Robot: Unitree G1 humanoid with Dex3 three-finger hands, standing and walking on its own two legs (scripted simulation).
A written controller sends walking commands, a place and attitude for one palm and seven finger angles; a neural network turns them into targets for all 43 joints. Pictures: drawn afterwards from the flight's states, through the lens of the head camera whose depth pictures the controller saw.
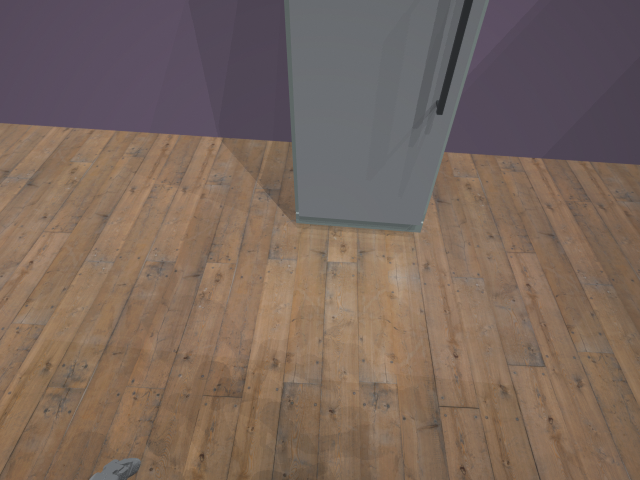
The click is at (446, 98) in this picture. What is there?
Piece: fridge door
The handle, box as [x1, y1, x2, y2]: [436, 0, 472, 114]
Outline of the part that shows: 472,0 464,0 440,98 436,101 437,114 441,114 443,110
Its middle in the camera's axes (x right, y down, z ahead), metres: +0.36 -0.56 +1.00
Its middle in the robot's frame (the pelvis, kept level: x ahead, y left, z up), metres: +1.16 -0.29 +0.11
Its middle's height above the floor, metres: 0.88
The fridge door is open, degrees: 0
